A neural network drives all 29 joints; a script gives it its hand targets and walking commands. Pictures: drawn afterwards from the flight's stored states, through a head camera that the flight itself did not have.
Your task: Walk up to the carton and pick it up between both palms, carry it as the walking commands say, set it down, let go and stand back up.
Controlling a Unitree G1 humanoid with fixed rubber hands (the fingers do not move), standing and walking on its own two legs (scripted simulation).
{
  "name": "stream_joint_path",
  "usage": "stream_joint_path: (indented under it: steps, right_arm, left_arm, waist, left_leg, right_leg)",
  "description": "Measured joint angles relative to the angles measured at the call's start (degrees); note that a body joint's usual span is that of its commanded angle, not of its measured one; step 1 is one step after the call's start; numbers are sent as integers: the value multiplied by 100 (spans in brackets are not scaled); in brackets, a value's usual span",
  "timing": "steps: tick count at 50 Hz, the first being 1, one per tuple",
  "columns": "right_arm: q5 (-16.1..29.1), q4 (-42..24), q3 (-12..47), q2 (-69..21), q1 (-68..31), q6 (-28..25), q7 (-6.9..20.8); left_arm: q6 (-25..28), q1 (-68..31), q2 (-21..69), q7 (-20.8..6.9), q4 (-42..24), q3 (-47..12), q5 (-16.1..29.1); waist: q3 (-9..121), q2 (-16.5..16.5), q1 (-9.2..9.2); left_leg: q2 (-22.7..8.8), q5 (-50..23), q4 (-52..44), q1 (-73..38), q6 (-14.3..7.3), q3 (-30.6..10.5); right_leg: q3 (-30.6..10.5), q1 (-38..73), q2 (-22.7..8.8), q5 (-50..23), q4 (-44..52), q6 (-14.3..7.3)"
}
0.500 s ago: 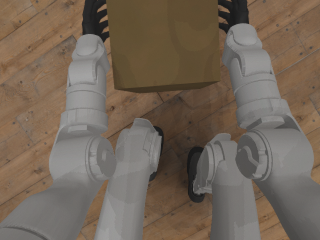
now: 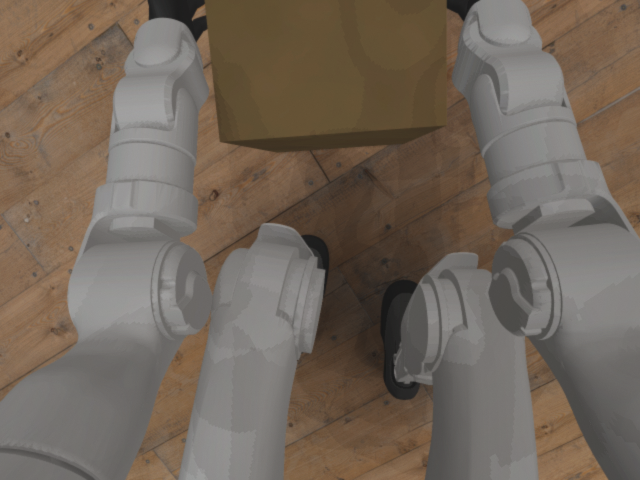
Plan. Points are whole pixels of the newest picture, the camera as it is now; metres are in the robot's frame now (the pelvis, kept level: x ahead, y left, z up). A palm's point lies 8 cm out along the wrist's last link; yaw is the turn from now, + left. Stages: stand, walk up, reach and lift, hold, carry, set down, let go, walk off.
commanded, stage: set down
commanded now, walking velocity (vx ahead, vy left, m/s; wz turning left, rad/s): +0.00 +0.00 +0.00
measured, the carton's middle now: (329, 16) +0.56 +0.11 -0.23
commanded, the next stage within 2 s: none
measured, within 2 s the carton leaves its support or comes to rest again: rests again in 0.28 s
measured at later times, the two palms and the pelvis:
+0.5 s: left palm (182, 30) +0.50 +0.24 -0.16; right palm (483, 13) +0.55 -0.04 -0.16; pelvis -0.01 +0.00 -0.01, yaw +0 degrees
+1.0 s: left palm (182, 34) +0.50 +0.25 -0.16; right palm (486, 17) +0.55 -0.04 -0.17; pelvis -0.01 -0.01 -0.01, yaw +0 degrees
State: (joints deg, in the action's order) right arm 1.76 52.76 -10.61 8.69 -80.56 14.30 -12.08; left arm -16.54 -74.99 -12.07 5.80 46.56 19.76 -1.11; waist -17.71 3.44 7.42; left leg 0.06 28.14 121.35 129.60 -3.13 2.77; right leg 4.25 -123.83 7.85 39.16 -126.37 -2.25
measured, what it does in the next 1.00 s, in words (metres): stands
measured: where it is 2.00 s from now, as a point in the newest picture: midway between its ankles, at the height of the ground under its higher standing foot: (350, 335)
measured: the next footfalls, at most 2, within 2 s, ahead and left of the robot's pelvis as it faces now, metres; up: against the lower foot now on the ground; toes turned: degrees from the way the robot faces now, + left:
none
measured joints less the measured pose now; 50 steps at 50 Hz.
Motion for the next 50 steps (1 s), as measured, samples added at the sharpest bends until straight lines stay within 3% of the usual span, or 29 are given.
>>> stream_joint_path:
  steps: [11,23,50]
  right_arm:
    - [-157,379,-153,68,-264,-44,105]
    - [-97,413,-64,152,-308,-92,122]
    - [-377,668,-236,218,-638,-188,506]
  left_arm:
    - [27,-221,-14,-82,315,103,-200]
    - [82,-368,-153,-235,488,-14,-13]
    - [255,-647,-363,-877,803,392,-291]
  waist:
    - [-32,100,2]
    - [-262,31,68]
    - [-646,77,102]
  left_leg:
    - [-41,-93,-41,46,16,-6]
    - [-71,-99,71,48,20,32]
    - [-153,-144,134,-74,111,13]
  right_leg:
    - [-8,-105,50,-146,31,7]
    - [-24,-140,71,-157,-114,0]
    - [8,-144,153,-308,-213,-89]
